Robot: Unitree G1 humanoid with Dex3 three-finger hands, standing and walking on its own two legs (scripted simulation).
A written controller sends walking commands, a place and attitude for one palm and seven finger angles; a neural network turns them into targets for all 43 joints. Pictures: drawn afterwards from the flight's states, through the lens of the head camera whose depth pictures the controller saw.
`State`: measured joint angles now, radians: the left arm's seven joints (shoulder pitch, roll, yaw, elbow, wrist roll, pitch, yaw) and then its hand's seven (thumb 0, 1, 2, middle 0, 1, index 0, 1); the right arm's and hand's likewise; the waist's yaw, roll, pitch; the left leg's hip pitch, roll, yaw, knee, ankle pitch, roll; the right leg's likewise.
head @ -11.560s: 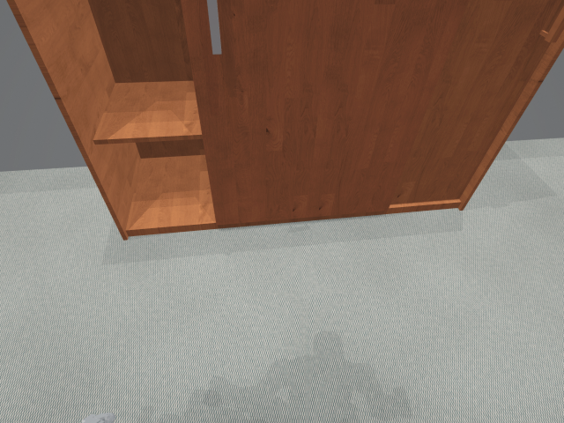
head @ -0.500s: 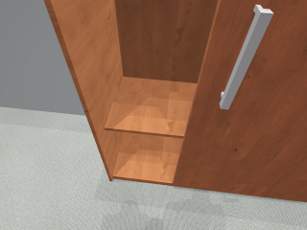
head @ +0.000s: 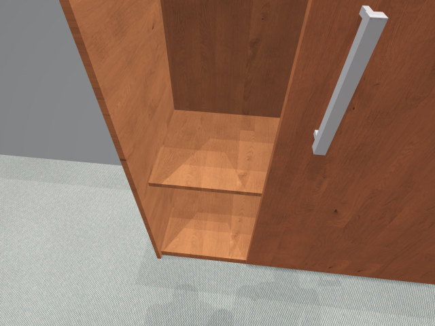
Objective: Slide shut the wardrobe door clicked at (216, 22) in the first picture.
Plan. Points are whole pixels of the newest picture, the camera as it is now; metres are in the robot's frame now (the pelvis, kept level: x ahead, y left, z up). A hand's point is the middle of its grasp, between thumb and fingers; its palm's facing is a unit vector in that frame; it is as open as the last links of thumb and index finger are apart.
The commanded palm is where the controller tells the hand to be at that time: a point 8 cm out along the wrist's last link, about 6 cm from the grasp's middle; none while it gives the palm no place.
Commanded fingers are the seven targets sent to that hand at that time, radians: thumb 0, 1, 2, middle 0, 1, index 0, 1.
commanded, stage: look again from close up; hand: right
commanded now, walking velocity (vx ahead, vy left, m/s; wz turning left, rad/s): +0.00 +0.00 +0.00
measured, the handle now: (338, 90) +0.48 -0.19 +0.21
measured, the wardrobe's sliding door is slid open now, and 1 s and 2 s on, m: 0.40 0.40 0.40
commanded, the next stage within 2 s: raise the hand with hooked fingers in 0.04 s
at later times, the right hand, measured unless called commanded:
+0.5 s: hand (312, 284) +0.20 -0.14 +0.03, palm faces +0.03 +1.00 +0.01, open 8.2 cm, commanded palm +0.13 -0.22 -0.01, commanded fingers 0.00 -0.46 -0.71 0.23 0.58 0.23 0.58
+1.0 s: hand (362, 280) +0.20 -0.20 +0.07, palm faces +0.13 +0.99 -0.09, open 11.2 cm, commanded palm +0.15 -0.25 +0.08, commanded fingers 0.00 0.13 -0.46 0.27 0.96 0.27 0.96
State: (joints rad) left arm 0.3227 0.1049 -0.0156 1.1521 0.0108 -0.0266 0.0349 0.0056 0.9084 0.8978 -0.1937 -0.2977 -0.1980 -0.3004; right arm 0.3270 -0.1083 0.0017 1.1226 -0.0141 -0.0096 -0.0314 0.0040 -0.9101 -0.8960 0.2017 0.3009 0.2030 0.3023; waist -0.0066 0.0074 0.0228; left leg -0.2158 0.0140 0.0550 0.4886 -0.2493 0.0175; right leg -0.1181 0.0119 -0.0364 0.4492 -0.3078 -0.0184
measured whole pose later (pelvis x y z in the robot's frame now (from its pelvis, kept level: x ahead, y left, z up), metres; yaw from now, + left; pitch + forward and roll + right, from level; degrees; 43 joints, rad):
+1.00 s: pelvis -0.03 +0.03 -0.03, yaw -2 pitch +4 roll +0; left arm 0.26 0.23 -0.05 0.68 -0.03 -0.37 0.08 0.02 0.90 0.90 -0.20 -0.30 -0.21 -0.30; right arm 0.29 -0.31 -0.29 -0.09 0.32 -0.12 0.23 0.00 -0.09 -0.55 0.26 0.82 0.26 0.82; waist -0.01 -0.03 -0.04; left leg -0.51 0.00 0.12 0.78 -0.34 0.06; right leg -0.46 -0.02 0.02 0.80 -0.42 0.02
